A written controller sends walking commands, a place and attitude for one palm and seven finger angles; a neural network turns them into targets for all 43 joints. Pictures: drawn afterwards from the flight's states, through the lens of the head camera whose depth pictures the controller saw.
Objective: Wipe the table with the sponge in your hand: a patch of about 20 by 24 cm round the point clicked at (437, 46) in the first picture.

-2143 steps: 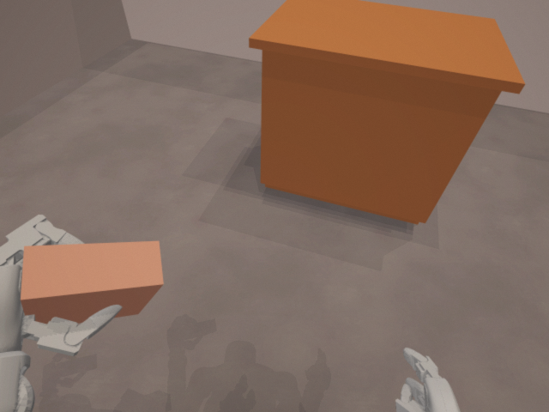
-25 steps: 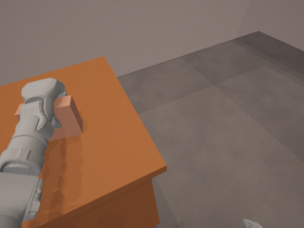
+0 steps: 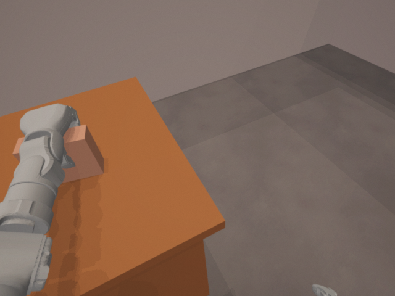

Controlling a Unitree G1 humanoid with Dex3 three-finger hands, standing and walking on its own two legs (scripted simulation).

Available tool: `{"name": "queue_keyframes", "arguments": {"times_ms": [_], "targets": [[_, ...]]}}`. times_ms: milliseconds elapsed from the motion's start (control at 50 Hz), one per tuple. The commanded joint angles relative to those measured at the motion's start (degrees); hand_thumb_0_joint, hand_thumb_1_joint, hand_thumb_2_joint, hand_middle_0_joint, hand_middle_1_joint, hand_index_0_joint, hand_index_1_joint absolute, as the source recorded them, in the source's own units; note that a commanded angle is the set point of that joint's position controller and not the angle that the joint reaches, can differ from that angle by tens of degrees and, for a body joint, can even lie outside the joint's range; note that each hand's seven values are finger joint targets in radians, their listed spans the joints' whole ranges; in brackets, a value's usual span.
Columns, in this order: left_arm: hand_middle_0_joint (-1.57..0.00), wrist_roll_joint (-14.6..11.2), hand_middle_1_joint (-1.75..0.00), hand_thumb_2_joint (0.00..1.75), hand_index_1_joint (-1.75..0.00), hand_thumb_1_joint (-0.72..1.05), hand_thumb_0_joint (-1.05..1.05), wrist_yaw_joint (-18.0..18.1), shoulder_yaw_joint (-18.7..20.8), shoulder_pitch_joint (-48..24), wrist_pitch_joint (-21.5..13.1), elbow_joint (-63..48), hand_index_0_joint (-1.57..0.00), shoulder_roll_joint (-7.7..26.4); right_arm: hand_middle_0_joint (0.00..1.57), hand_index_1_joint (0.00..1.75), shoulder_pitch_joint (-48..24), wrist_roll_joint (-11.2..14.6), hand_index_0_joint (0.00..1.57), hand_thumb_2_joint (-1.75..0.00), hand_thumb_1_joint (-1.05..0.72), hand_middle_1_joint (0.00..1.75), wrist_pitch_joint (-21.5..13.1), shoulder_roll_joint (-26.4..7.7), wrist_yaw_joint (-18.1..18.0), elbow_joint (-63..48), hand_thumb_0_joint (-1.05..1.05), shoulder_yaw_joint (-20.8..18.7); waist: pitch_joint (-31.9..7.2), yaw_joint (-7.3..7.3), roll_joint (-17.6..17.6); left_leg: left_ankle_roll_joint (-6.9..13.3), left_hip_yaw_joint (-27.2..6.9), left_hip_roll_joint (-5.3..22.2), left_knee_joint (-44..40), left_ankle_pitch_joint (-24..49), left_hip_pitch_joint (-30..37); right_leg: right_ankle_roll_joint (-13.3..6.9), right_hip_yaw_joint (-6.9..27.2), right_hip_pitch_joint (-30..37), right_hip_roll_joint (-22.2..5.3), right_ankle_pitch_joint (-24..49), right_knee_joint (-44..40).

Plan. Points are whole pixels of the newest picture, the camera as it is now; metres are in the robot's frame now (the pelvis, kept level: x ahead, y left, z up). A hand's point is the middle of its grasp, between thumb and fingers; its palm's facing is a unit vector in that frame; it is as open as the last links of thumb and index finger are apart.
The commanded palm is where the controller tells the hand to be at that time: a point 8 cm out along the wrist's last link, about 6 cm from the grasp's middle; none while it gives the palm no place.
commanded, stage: slide back across to the first lane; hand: left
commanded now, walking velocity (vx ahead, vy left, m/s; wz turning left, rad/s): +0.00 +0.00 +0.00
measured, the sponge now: (67, 162) +0.39 +0.31 +0.08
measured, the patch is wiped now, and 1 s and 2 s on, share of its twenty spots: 1.00 1.00 1.00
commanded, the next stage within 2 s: wipe back along the first lane in 0.34 s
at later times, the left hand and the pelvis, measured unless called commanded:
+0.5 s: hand (34, 145) +0.39 +0.36 +0.13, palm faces -0.01 -0.04 -1.00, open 9.4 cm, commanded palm +0.34 +0.36 +0.18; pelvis +0.03 +0.04 +0.00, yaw +1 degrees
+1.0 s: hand (28, 167) +0.33 +0.34 +0.13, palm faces +0.08 -0.04 -1.00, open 9.3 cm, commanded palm +0.29 +0.32 +0.16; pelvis +0.02 +0.05 +0.00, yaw +2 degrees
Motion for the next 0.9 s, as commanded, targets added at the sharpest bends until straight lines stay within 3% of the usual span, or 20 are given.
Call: {"name": "queue_keyframes", "arguments": {"times_ms": [0, 20, 80, 180, 220, 400, 420, 440, 480, 520, 540, 560, 600, 620, 640, 700, 720, 760, 880], "targets": [[-1.20, 3.12, -1.60, 1.30, -1.60, 0.10, 0.00, 2.28, 4.52, -16.13, 3.62, -8.15, -1.20, 22.35, 0.20, 0.30, -7.82, -0.08, 0.20, -0.90, -0.90, 0.30, -2.05, -7.10, -0.30, -8.37, 0.00, -2.33, -10.83, 2.54, -4.61, 3.54, 1.83, -1.88, -3.13, 5.97, 1.11, 1.19, 3.19, 12.34, -4.47, 11.38, -5.46], [-1.20, 2.95, -1.60, 1.30, -1.60, 0.10, 0.00, 1.80, 4.90, -16.87, 3.80, -10.41, -1.20, 22.52, 0.20, 0.30, -8.47, -0.14, 0.20, -0.90, -0.90, 0.30, -2.11, -6.98, -0.14, -8.63, 0.00, -2.30, -12.09, 2.84, -3.41, 3.49, 1.55, -1.90, -3.43, 7.76, 2.14, 0.84, 2.95, 13.15, -4.51, 13.38, -5.11], [-1.20, 2.56, -1.60, 1.30, -1.60, 0.10, 0.00, 0.60, 3.91, -13.63, 4.50, -11.71, -1.20, 20.81, 0.20, 0.30, -8.46, -0.03, 0.20, -0.90, -0.90, 0.30, -2.26, -7.08, -0.03, -8.94, 0.00, -2.44, -11.02, 2.38, -4.48, 3.74, 1.57, -1.78, -3.40, 8.88, 3.80, 1.03, 2.04, 12.99, -4.33, 14.64, -5.52], [-1.20, 2.65, -1.60, 1.30, -1.60, 0.10, 0.00, -1.59, 2.26, -12.26, 4.72, -15.99, -1.20, 18.65, 0.20, 0.30, -8.89, -0.14, 0.20, -0.90, -0.90, 0.30, -2.29, -7.11, 0.25, -9.34, 0.00, -2.27, -10.03, 1.78, -3.32, 3.76, 0.95, -1.46, -3.77, 12.49, 6.72, 0.49, 0.57, 11.65, -3.97, 16.49, -5.79], [-1.20, 2.71, -1.60, 1.30, -1.60, 0.10, 0.00, -2.15, 3.07, -11.79, 4.37, -19.36, -1.20, 18.98, 0.20, 0.30, -9.63, -0.36, 0.20, -0.90, -0.90, 0.30, -2.42, -6.99, 0.43, -9.89, 0.00, -2.27, -10.61, 2.40, -1.13, 3.60, 0.37, -1.35, -3.99, 15.10, 8.54, -0.18, 0.32, 11.41, -3.82, 17.30, -5.65], [-1.20, 1.57, -1.60, 1.30, -1.60, 0.10, 0.00, -1.51, 7.08, -3.97, 4.47, -25.00, -1.20, 20.25, 0.20, 0.30, -10.25, -0.98, 0.20, -0.90, -0.90, 0.30, -2.31, -6.77, 1.37, -10.45, 0.00, -2.13, -13.46, 4.26, -2.94, 2.55, -0.60, -0.70, -3.48, 23.89, 11.25, -0.48, -1.27, 13.80, -3.47, 22.50, -4.20], [-1.20, 1.29, -1.60, 1.30, -1.60, 0.10, 0.00, -1.70, 6.48, -4.43, 4.87, -26.46, -1.20, 19.21, 0.20, 0.30, -11.06, -1.06, 0.20, -0.90, -0.90, 0.30, -2.32, -6.68, 1.44, -10.90, 0.00, -1.94, -13.23, 4.63, -1.04, 2.36, -0.88, -0.53, -3.87, 25.42, 11.50, -0.80, -1.42, 13.31, -3.51, 22.31, -4.35], [-1.20, 0.94, -1.60, 1.30, -1.60, 0.10, 0.00, -1.61, 5.08, -3.21, 5.27, -27.21, -1.20, 17.25, 0.20, 0.30, -10.46, -1.01, 0.20, -0.90, -0.90, 0.30, -2.39, -6.59, 1.71, -10.74, 0.00, -2.23, -13.36, 4.01, -2.03, 2.32, -1.08, -0.32, -3.52, 25.84, 12.50, -0.45, -1.83, 12.74, -3.34, 21.75, -4.37], [-1.20, -0.13, -1.60, 1.30, -1.60, 0.10, 0.00, -1.60, 4.28, 1.62, 6.30, -30.98, -1.20, 14.68, 0.20, 0.30, -11.55, -0.95, 0.20, -0.90, -0.90, 0.30, -2.60, -6.35, 2.35, -11.52, 0.00, -2.36, -14.22, 4.44, -2.17, 2.21, -1.20, -0.04, -2.80, 29.14, 14.11, -0.20, -1.88, 12.85, -3.43, 23.48, -4.37], [-1.20, -1.06, -1.60, 1.30, -1.60, 0.10, 0.00, -1.65, 5.00, 4.99, 7.46, -34.17, -1.20, 14.05, 0.20, 0.30, -12.58, -0.91, 0.20, -0.90, -0.90, 0.30, -2.83, -6.20, 2.80, -12.01, 0.00, -2.21, -14.72, 5.16, -1.16, 1.79, -1.87, 0.36, -2.69, 33.49, 14.88, -0.34, -1.80, 13.15, -3.47, 24.54, -4.09], [-1.20, -1.70, -1.60, 1.30, -1.60, 0.10, 0.00, -1.60, 3.43, 6.92, 7.90, -36.34, -1.20, 11.89, 0.20, 0.30, -12.36, -0.98, 0.20, -0.90, -0.90, 0.30, -2.98, -5.96, 3.13, -12.08, 0.00, -2.38, -15.42, 4.75, -1.98, 1.76, -1.83, 0.42, -2.13, 34.44, 16.05, 0.06, -2.22, 13.43, -3.39, 25.17, -4.05], [-1.20, -2.23, -1.60, 1.30, -1.60, 0.10, 0.00, -1.51, 4.24, 9.43, 8.68, -37.41, -1.20, 12.25, 0.20, 0.30, -12.67, -0.87, 0.20, -0.90, -0.90, 0.30, -3.04, -5.96, 3.35, -12.19, 0.00, -2.41, -15.01, 4.93, -2.45, 1.75, -1.74, 0.53, -2.01, 34.85, 15.93, 0.21, -2.23, 13.60, -3.38, 25.81, -4.07], [-1.20, -2.77, -1.60, 1.30, -1.60, 0.10, 0.00, -1.34, 4.61, 11.20, 10.34, -39.54, -1.20, 12.24, 0.20, 0.30, -13.43, -0.83, 0.20, -0.90, -0.90, 0.30, -2.96, -5.95, 3.71, -12.10, 0.00, -2.25, -14.49, 5.00, -3.43, 1.53, -1.59, 0.55, -2.16, 34.02, 15.37, 0.36, -2.21, 13.82, -3.31, 26.11, -4.04], [-1.20, -3.39, -1.60, 1.30, -1.60, 0.10, 0.00, -1.69, 3.75, 12.20, 11.39, -40.51, -1.20, 10.66, 0.20, 0.30, -14.77, -0.88, 0.20, -0.90, -0.90, 0.30, -3.01, -5.87, 3.66, -12.69, 0.00, -1.85, -13.13, 5.51, -2.73, 1.49, -1.67, 0.50, -2.58, 34.07, 14.62, 0.12, -2.27, 13.74, -3.35, 25.81, -4.18], [-1.20, -3.38, -1.60, 1.30, -1.60, 0.10, 0.00, -1.70, 2.95, 12.20, 12.19, -40.52, -1.20, 10.29, 0.20, 0.30, -14.41, -0.78, 0.20, -0.90, -0.90, 0.30, -2.92, -5.93, 3.73, -12.04, 0.00, -1.92, -11.64, 4.67, -3.68, 1.21, -1.94, 0.81, -2.94, 32.01, 14.59, 0.32, -2.87, 12.41, -3.02, 23.33, -4.36], [-1.20, -3.64, -1.60, 1.30, -1.60, 0.10, 0.00, -1.99, 1.37, 13.24, 14.32, -42.84, -1.20, 8.78, 0.20, 0.30, -15.75, -0.63, 0.20, -0.90, -0.90, 0.30, -2.84, -5.79, 3.82, -12.48, 0.00, -1.53, -10.77, 4.89, -3.79, 1.10, -1.99, 0.72, -3.75, 28.81, 14.04, 0.15, -3.10, 12.27, -2.90, 20.78, -4.75], [-1.20, -3.67, -1.60, 1.30, -1.60, 0.10, 0.00, -2.28, 0.88, 12.75, 14.98, -43.97, -1.20, 8.03, 0.20, 0.30, -16.74, -0.58, 0.20, -0.90, -0.90, 0.30, -2.85, -5.71, 3.66, -12.78, 0.00, -1.36, -10.02, 5.17, -2.37, 1.06, -2.20, 0.93, -4.22, 28.66, 14.09, -0.17, -3.13, 11.72, -2.86, 19.40, -4.87], [-1.20, -3.19, -1.60, 1.30, -1.60, 0.10, 0.00, -2.49, -1.48, 12.43, 15.93, -43.60, -1.20, 6.31, 0.20, 0.30, -16.60, -0.47, 0.20, -0.90, -0.90, 0.30, -2.87, -5.60, 3.54, -12.52, 0.00, -1.21, -8.78, 4.44, -2.64, 1.04, -2.25, 0.93, -4.64, 25.02, 13.90, -0.13, -3.57, 10.56, -2.69, 16.63, -5.14], [-1.20, -2.19, -1.60, 1.30, -1.60, 0.10, 0.00, -3.18, -5.84, 14.06, 16.38, -46.65, -1.20, 1.65, 0.20, 0.30, -18.02, -0.51, 0.20, -0.90, -0.90, 0.30, -3.49, -4.88, 3.52, -13.00, 0.00, -0.76, -9.51, 4.41, -2.89, 1.08, -2.92, 1.00, -5.10, 21.14, 14.57, -0.55, -3.49, 10.20, -2.49, 13.18, -5.22]]}}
